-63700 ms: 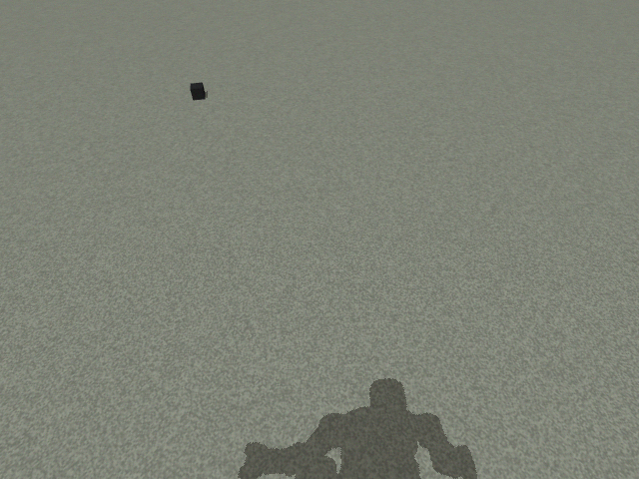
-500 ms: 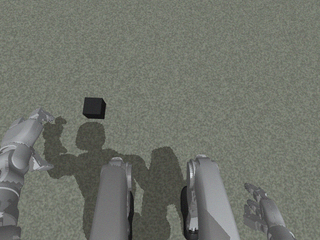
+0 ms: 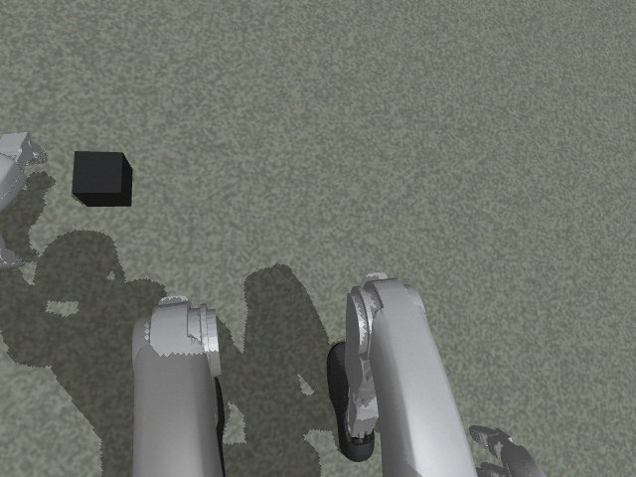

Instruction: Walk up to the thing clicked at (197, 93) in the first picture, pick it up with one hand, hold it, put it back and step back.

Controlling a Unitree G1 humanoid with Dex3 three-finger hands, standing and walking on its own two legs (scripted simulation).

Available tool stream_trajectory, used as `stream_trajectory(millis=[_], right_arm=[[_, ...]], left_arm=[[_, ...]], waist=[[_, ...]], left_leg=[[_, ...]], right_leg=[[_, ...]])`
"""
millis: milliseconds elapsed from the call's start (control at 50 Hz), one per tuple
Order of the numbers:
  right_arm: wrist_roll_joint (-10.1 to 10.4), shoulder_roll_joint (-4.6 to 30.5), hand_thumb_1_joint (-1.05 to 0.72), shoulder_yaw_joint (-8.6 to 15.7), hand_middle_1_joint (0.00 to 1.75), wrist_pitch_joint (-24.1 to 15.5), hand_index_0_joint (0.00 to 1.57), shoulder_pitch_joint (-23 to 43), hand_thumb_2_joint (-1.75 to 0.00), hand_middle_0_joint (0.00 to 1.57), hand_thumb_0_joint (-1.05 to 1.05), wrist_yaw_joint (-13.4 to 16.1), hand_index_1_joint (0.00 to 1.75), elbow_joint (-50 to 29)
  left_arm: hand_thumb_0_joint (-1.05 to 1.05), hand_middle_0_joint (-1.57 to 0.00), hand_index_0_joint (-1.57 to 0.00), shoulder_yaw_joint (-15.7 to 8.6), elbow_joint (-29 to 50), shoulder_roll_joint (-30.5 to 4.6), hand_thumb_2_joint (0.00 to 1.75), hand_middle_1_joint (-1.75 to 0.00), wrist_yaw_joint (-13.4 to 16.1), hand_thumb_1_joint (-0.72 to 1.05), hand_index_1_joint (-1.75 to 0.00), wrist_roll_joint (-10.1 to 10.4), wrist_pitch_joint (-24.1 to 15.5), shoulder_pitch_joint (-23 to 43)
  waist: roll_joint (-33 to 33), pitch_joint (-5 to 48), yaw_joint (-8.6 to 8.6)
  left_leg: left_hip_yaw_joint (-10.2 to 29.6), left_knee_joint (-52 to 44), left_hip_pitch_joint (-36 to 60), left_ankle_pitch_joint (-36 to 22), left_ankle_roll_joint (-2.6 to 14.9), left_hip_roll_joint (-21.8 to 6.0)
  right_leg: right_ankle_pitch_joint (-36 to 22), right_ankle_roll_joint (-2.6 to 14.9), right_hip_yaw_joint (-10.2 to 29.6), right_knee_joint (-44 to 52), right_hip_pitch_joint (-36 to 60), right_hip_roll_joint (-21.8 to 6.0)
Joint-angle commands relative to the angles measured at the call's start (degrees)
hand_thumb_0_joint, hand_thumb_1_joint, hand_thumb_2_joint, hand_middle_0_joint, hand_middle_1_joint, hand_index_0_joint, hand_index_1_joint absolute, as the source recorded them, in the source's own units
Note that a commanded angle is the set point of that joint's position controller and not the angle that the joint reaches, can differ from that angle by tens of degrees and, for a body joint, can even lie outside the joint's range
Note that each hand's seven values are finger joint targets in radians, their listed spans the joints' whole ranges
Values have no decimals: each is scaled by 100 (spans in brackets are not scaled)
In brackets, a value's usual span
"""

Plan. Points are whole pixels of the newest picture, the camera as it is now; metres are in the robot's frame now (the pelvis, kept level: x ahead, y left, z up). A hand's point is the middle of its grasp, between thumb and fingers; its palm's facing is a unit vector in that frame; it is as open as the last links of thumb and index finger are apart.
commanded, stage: rise first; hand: left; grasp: from above
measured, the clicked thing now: (104, 180) +0.56 +0.30 -0.33
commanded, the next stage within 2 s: approach in 0.82 s
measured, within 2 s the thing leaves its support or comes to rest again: neither
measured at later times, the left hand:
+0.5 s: hand (30, 197) +0.47 +0.34 -0.19, palm faces -0.48 -0.04 -0.88, open 14.2 cm
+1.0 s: hand (45, 189) +0.49 +0.34 -0.21, palm faces -0.48 -0.04 -0.88, open 14.2 cm
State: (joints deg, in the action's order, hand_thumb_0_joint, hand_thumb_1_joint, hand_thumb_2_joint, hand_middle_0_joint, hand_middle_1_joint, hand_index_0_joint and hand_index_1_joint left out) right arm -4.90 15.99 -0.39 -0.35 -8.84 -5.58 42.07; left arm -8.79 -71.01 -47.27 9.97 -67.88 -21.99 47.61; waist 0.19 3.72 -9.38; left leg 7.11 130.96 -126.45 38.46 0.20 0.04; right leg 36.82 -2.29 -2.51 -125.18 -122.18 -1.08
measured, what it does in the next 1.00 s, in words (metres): stands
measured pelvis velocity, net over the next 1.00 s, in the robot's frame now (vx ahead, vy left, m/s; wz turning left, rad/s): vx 0.01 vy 0.00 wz -0.06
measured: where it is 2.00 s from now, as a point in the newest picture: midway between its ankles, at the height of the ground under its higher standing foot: (281, 437)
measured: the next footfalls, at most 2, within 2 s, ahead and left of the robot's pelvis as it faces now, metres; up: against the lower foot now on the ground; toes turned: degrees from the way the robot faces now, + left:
none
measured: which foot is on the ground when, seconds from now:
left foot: down 0.00-1.00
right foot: down 0.00-1.00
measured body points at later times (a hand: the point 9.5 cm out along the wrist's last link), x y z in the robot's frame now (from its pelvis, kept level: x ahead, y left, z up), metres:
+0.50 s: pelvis +0.01 +0.00 -0.03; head +0.26 +0.08 +0.33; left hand +0.49 +0.34 -0.13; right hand +0.07 -0.28 -0.13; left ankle +0.08 +0.12 -0.34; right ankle +0.11 -0.14 -0.34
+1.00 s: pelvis +0.01 +0.00 -0.04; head +0.28 +0.08 +0.31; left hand +0.51 +0.33 -0.16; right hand +0.05 -0.28 -0.14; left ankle +0.08 +0.12 -0.34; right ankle +0.11 -0.14 -0.34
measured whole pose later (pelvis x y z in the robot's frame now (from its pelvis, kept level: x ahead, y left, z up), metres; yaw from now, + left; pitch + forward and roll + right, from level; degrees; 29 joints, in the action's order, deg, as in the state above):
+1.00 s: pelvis +0.01 +0.00 -0.04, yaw -3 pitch +34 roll -11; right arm -10.3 16.0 -7.0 3.3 -7.2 -8.0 39.5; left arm -8.7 -83.1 -56.7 17.2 -77.5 -23.9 59.0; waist 2.1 -1.1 -15.2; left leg 10.0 140.3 -133.9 41.2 -0.1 0.2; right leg 38.4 -3.7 -4.2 -132.7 -128.8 0.0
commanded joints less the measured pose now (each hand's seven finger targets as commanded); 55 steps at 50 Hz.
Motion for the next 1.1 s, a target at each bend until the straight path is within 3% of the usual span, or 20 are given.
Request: stream_trajectory(millis=[0,60,120,140,220,280,340,400,460,560,720,760,800,840,880,900,940,980,1080], right_arm=[[-81,1502,-87,451,30,41,20,-955,-89,20,0,11,30,-168],[-139,1493,-88,387,30,100,20,-1007,-89,20,0,-23,30,-176],[-197,1504,-89,348,30,160,20,-1057,-90,20,0,-49,30,-174],[-225,1493,-90,328,30,173,20,-1033,-90,20,0,-61,30,-175],[-293,1499,-90,250,30,232,20,-963,-90,20,0,-82,30,-195],[-342,1485,-90,166,30,295,20,-980,-90,20,0,-100,30,-201],[-387,1500,-90,145,30,323,20,-1009,-90,20,0,-108,30,-194],[-450,1495,-90,99,30,344,20,-1027,-90,20,0,-115,30,-193],[-468,1498,-90,75,30,333,20,-999,-90,20,0,-103,30,-162],[-524,1533,-90,6,30,351,20,-1007,-90,20,0,-121,30,-163],[-537,1577,-91,-41,30,366,20,-1060,-90,20,0,-141,30,-187],[-529,1592,-90,-55,30,378,20,-1062,-90,20,0,-144,30,-202],[-562,1599,-91,-96,30,396,20,-1066,-90,20,0,-162,30,-235],[-547,1621,-90,-102,30,404,20,-1076,-90,20,0,-154,30,-223],[-561,1609,-91,-145,30,410,20,-1079,-90,20,0,-167,30,-221],[-543,1640,-90,-120,30,410,20,-1056,-90,20,0,-161,30,-240],[-562,1606,-91,-177,30,395,20,-1083,-90,20,0,-170,30,-230],[-591,1600,-91,-226,30,376,20,-1133,-90,20,0,-175,30,-172],[-596,1649,-91,-248,30,239,20,-1246,-90,20,0,-160,30,-66]], left_arm=[[0,-4,-6,-239,735,-1769,95,-96,367,-46,-94,-165,9,1917],[0,-5,-6,-234,642,-1854,95,-96,444,-47,-94,-276,-17,2061],[0,-5,-7,-311,498,-2019,94,-97,516,-47,-94,-426,-45,2086],[0,-5,-7,-242,492,-1982,94,-97,529,-47,-95,-449,-79,2217],[0,-5,-7,-292,174,-2129,95,-96,604,-48,-94,-642,-153,2183],[0,-5,-6,-245,77,-2180,97,-96,658,-50,-94,-832,-209,2169],[0,-6,-6,-348,101,-2394,97,-95,732,-51,-94,-849,-264,2381],[0,-5,-6,-311,-33,-2359,97,-96,794,-51,-95,-822,-277,2471],[0,-5,-6,-337,-140,-2419,97,-97,883,-52,-96,-834,-245,2507],[0,-5,-6,-240,-202,-2458,98,-96,912,-52,-95,-924,-212,2608],[0,-5,-6,-258,-142,-2585,97,-97,878,-52,-96,-849,-129,2710],[0,-5,-6,-329,-198,-2681,98,-97,884,-53,-96,-846,-112,2613],[0,-5,-6,-260,-139,-2595,98,-97,870,-52,-96,-830,-143,2697],[0,-5,-6,-313,-180,-2722,97,-98,886,-52,-97,-852,-163,2727],[0,-5,-6,-262,-307,-2600,98,-98,880,-53,-97,-832,-178,2561],[0,-6,-3,-340,-201,-2760,104,-93,909,-59,-96,-828,-202,2749],[0,-5,-10,-178,-458,-2521,89,-107,921,-46,-102,-824,-176,2751],[0,-5,-10,-23,-501,-2332,89,-108,1014,-45,-102,-869,-200,3089],[0,-6,-10,438,-668,-1793,89,-109,1201,-45,-104,-931,-138,3658]], waist=[[-1886,3764,-14],[-1826,3792,-121],[-1741,3937,-124],[-1790,3886,-225],[-1772,3587,-216],[-1737,3682,-254],[-1753,3805,-310],[-1704,3745,-413],[-1729,3563,-364],[-1994,3625,-432],[-2098,3615,-512],[-2032,3646,-448],[-2123,3668,-536],[-2088,3715,-541],[-2000,3601,-550],[-2123,3691,-526],[-2083,3447,-646],[-1972,3351,-863],[-2011,3116,-1162]], left_leg=[[-110,-1684,3489,-808,-10,15],[-175,-1455,3364,-1007,31,39],[-176,-1306,3365,-1226,52,41],[-207,-1232,3278,-1218,71,50],[-183,-1235,3036,-944,77,58],[-275,-1041,2978,-1077,114,83],[-319,-902,2884,-1188,140,86],[-340,-801,2742,-1132,164,75],[-373,-739,2654,-1043,168,73],[-293,-737,2749,-1158,121,55],[-244,-622,2788,-1342,119,32],[-251,-618,2761,-1344,124,40],[-215,-619,2786,-1361,106,29],[-239,-532,2727,-1400,128,35],[-212,-553,2705,-1451,122,39],[-197,-561,2748,-1420,110,31],[-187,-525,2694,-1373,116,20],[-219,-435,2478,-1265,148,24],[-169,-459,2416,-862,123,1]], right_leg=[[-715,421,-545,892,969,85],[-849,397,-544,871,1099,107],[-972,393,-546,800,1137,132],[-982,382,-544,794,1148,137],[-802,385,-595,727,994,138],[-900,384,-596,693,1100,194],[-1021,364,-605,633,1243,214],[-1005,350,-631,636,1246,247],[-927,353,-606,629,1126,251],[-1004,374,-678,481,998,260],[-1159,362,-695,393,984,255],[-1160,367,-691,392,1021,257],[-1166,367,-727,365,1012,267],[-1219,357,-710,354,1074,277],[-1221,355,-728,352,1054,275],[-1207,370,-731,315,979,281],[-1176,369,-743,344,878,292],[-1204,343,-761,373,970,316],[-984,347,-852,429,731,347]])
